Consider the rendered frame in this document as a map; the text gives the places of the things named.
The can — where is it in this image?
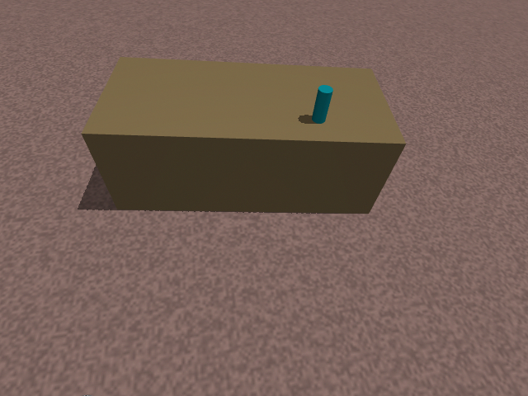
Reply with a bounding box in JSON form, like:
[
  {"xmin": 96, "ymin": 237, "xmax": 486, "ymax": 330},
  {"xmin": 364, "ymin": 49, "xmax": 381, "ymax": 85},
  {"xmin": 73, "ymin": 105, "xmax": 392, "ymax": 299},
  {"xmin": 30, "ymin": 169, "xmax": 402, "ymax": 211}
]
[{"xmin": 312, "ymin": 85, "xmax": 333, "ymax": 124}]

